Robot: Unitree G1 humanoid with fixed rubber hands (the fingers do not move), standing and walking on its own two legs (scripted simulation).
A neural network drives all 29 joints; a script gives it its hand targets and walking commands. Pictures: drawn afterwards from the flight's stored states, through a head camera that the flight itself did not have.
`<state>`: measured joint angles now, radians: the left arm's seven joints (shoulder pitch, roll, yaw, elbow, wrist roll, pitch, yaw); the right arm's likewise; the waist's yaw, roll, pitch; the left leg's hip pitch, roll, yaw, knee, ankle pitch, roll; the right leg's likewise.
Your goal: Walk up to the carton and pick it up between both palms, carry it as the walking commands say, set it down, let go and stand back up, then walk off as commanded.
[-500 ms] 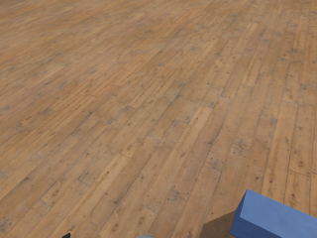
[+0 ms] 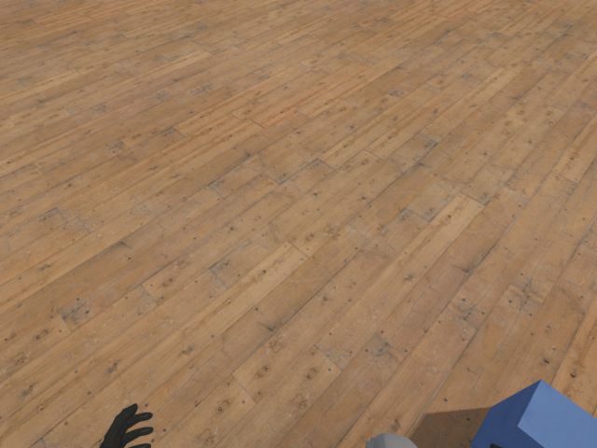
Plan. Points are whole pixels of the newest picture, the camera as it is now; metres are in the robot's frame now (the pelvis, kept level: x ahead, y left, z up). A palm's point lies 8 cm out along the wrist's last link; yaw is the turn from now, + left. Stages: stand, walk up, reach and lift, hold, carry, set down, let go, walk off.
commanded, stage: walk off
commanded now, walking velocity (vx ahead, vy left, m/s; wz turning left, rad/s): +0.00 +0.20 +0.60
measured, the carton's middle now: out of the picture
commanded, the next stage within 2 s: none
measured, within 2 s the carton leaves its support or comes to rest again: neither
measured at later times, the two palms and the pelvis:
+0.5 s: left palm out of the picture -0.04 +0.37 -0.11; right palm (417, 442) +0.17 -0.14 -0.10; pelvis -0.03 +0.09 -0.01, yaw +18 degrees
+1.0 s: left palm out of the picture -0.19 +0.40 -0.08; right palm (319, 447) +0.16 -0.01 -0.10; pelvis -0.09 +0.15 +0.01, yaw +36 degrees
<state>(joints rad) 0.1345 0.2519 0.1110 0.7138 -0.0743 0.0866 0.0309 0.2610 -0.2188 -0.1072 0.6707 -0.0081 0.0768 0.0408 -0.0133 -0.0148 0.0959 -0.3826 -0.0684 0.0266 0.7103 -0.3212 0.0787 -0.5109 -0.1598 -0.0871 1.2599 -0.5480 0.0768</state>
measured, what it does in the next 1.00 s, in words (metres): steps to the left, turning left: right foot, then left foot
